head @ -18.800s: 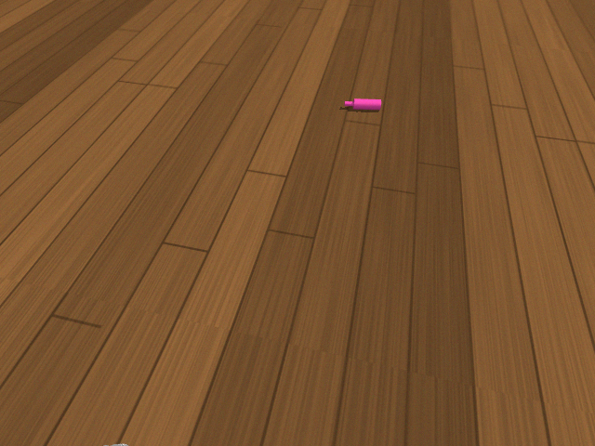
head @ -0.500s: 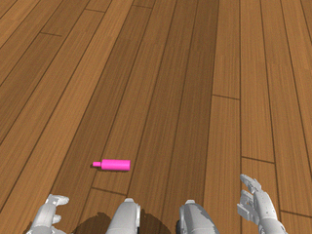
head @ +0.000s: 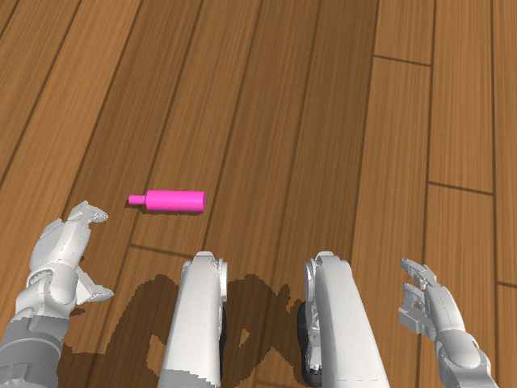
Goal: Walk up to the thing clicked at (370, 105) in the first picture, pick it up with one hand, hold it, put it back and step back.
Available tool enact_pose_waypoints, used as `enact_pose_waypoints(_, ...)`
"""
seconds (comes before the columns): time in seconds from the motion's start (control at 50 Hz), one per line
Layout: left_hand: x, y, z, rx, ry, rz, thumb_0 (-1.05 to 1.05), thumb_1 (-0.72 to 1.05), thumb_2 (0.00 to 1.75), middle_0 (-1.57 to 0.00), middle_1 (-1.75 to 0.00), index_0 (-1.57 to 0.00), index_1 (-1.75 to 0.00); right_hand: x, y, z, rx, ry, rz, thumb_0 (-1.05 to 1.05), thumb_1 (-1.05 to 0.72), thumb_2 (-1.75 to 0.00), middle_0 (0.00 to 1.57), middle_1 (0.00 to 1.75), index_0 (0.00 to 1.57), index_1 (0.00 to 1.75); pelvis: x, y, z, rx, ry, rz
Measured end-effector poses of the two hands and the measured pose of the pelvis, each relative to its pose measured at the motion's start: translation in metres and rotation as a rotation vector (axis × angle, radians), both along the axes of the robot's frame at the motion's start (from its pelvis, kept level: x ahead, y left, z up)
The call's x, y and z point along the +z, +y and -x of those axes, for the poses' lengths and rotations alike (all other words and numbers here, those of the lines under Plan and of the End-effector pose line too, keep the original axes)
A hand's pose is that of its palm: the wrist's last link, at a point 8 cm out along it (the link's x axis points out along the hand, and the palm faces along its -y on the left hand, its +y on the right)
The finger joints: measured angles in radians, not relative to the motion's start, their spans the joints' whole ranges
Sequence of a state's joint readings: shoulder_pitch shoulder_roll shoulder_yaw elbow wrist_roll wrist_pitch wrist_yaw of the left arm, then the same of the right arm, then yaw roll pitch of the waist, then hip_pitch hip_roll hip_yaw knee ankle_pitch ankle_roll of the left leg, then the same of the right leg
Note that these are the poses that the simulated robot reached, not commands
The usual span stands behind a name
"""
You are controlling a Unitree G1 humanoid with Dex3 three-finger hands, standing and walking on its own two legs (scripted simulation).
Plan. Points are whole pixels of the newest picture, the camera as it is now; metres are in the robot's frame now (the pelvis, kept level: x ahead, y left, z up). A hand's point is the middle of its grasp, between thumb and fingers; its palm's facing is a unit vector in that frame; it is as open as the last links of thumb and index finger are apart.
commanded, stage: rise first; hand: left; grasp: from above
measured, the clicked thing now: (167, 200) +0.47 +0.27 -0.48
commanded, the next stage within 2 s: approach in 1.58 s
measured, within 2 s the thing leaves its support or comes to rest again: neither
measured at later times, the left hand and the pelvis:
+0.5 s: hand (123, 225) +0.36 +0.30 -0.27, palm faces -0.48 -0.14 -0.87, open 14.1 cm; pelvis -0.04 +0.01 -0.13, yaw -4 degrees
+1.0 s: hand (136, 211) +0.41 +0.30 -0.33, palm faces -0.47 -0.01 -0.88, open 13.9 cm; pelvis -0.03 +0.01 -0.16, yaw -5 degrees
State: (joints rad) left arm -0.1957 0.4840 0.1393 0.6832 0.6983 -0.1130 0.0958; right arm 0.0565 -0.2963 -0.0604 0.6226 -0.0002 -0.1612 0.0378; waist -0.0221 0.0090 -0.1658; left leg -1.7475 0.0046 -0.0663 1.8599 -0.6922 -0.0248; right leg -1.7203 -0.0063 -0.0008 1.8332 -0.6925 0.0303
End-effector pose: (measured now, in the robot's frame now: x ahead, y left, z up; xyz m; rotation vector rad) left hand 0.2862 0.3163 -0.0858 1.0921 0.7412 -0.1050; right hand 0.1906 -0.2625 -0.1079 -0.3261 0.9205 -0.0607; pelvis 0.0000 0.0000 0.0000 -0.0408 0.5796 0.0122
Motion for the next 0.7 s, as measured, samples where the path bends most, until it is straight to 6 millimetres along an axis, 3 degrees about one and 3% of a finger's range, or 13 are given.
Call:
enact_pose_waypoints(0.1,-0.034,0.002,-0.025,-0.089,-0.012,-0.063,0.0,-0.54,0.97,-0.14,-1.04,-0.14,-1.04,-0.051,-0.004,0.04,-0.018,0.109,-0.003,0.01,-0.95,-0.91,0.2,0.3,0.2,0.3,-0.038,-0.002,0.017,-0.007,0.013,0.006)
enact_pose_waypoints(0.18,-0.057,0.0,-0.043,-0.173,-0.025,-0.093,0.0,-0.53,0.97,-0.15,-1.03,-0.15,-1.03,-0.079,-0.006,0.077,-0.045,0.192,0.007,0.01,-0.95,-0.91,0.2,0.3,0.2,0.3,-0.064,-0.002,0.028,-0.012,0.007,0.016)
enact_pose_waypoints(0.38,-0.104,-0.008,-0.074,-0.343,-0.061,-0.149,0.0,-0.52,1.01,-0.11,-1.01,-0.11,-1.02,-0.11,-0.013,0.149,-0.12,0.347,0.054,0.01,-0.91,-0.9,0.2,0.3,0.2,0.3,-0.109,0.003,0.041,-0.024,-0.012,0.045)
enact_pose_waypoints(0.52,-0.132,-0.008,-0.088,-0.409,-0.094,-0.2,0.0,-0.52,1.03,-0.09,-0.98,-0.08,-0.99,-0.122,-0.013,0.167,-0.126,0.418,0.086,0.01,-0.89,-0.89,0.2,0.3,0.2,0.3,-0.13,0.008,0.042,-0.024,-0.016,0.062)
enact_pose_waypoints(0.7,-0.156,-0.007,-0.108,-0.459,-0.098,-0.258,0.0,-0.53,1.04,-0.09,-0.94,-0.07,-0.96,-0.138,-0.006,0.162,-0.105,0.445,0.092,0.01,-0.89,-0.89,0.2,0.3,0.2,0.3,-0.147,0.012,0.038,-0.022,-0.007,0.077)
